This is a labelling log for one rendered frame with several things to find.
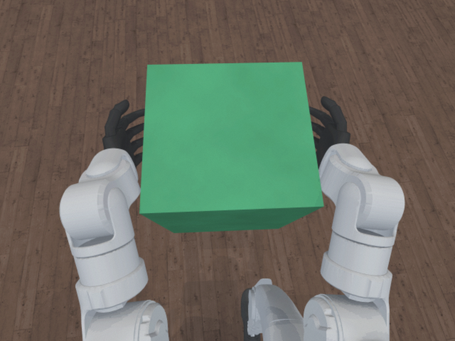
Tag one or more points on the right robot hand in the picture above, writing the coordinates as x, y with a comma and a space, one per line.
335, 130

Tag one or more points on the carton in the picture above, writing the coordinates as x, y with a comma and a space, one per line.
228, 146

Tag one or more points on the robot right upper arm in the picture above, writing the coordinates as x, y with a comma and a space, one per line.
329, 317

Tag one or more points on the robot left forearm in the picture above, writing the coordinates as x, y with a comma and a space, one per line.
95, 215

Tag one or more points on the robot right thigh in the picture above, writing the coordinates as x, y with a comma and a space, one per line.
279, 317

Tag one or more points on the robot right shin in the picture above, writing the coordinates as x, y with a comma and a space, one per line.
256, 328

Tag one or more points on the left robot hand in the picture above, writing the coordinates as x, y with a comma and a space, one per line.
117, 137

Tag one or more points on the robot left upper arm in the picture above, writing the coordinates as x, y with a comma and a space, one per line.
136, 321

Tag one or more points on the robot right forearm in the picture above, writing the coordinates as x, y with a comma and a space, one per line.
369, 207

